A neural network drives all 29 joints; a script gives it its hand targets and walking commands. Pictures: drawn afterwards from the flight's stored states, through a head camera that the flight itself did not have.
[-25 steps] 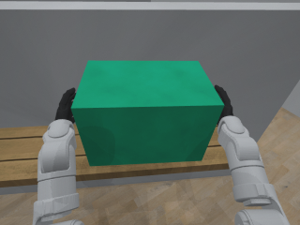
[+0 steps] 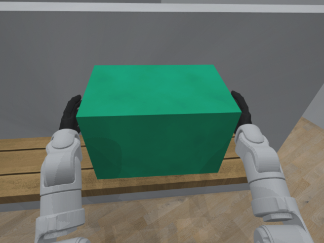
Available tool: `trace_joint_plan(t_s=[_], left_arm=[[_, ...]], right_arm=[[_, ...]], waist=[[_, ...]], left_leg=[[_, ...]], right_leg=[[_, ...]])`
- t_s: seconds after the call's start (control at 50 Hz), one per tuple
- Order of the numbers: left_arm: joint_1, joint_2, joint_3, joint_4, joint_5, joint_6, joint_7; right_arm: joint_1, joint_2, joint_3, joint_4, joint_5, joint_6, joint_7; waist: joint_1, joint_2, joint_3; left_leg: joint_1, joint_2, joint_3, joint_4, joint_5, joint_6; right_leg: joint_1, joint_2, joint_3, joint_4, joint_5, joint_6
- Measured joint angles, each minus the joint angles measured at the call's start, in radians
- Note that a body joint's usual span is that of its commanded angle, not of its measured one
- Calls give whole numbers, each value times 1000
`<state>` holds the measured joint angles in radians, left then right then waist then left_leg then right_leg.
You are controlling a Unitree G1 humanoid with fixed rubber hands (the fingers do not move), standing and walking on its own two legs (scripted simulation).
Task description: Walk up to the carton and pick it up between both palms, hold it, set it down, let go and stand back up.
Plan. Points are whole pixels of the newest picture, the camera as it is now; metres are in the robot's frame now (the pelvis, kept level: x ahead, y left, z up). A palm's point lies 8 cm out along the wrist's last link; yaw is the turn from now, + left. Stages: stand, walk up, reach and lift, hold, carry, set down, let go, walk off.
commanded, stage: hold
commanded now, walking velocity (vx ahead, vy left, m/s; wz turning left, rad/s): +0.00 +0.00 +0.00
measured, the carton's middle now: (157, 120) +0.40 -0.01 +0.14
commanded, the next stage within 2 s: set down in 1.82 s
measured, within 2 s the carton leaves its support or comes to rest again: neither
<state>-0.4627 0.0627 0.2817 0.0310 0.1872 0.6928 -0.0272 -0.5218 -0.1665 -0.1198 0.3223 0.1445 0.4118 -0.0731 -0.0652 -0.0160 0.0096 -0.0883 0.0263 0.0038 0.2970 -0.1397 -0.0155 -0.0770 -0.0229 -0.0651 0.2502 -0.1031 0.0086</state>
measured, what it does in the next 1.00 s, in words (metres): stands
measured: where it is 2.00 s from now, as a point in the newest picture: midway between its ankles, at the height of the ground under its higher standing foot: outside the picture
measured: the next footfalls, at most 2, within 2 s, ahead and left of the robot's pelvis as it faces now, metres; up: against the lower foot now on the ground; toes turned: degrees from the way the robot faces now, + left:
none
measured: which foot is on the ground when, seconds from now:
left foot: down 0.00-1.00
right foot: down 0.00-1.00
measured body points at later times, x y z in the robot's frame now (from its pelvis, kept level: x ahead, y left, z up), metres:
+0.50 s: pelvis +0.00 +0.00 +0.00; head -0.02 +0.01 +0.45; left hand +0.36 +0.19 +0.17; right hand +0.37 -0.21 +0.16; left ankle +0.02 +0.13 -0.75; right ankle +0.03 -0.12 -0.75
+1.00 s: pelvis +0.00 +0.00 +0.00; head -0.02 +0.01 +0.45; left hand +0.36 +0.20 +0.16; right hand +0.37 -0.20 +0.15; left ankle +0.02 +0.13 -0.75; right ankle +0.03 -0.12 -0.75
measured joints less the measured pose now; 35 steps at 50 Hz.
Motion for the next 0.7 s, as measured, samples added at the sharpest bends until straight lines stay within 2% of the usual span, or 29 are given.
trace_joint_plan(t_s=[0.1, 0.22, 0.36, 0.5, 0.62, 0.7], left_arm=[[-1, -8, 8, -4, 12, 9, -6], [21, -2, 4, -45, 0, 14, -5], [-1, -10, 5, -2, 12, 17, -1], [2, 4, -10, -29, -4, 11, 7], [-31, -7, 20, 35, 24, 20, -11], [-9, 1, 10, 0, 7, 10, -8]], right_arm=[[3, -4, 8, 6, 14, -1, -6], [23, 6, 10, -30, 21, -3, -13], [-3, 9, -13, 19, 0, 1, 6], [-2, 1, -8, -11, 7, -5, 2], [-28, 8, -13, 49, -9, 4, 4], [-2, 7, 2, 7, 2, -8, -6]], waist=[[10, 0, 4], [6, -2, 3], [8, -2, 1], [7, 1, -2], [9, -1, 0], [5, 1, 2]], left_leg=[[4, 2, 9, -4, 0, 0], [-1, 2, 3, -2, 2, -1], [-5, -2, -1, -1, 4, 0], [-12, 3, -1, 6, 1, -3], [1, 1, 6, -9, 7, 0], [-5, 4, 3, -4, 4, -3]], right_leg=[[-1, 2, 9, 0, 1, -1], [0, 3, 3, -7, 5, -1], [-7, -2, 0, 5, 0, -1], [-10, 3, 0, 0, 4, -3], [-9, 2, 6, 6, 1, -3], [-7, 5, 4, -3, 4, -4]])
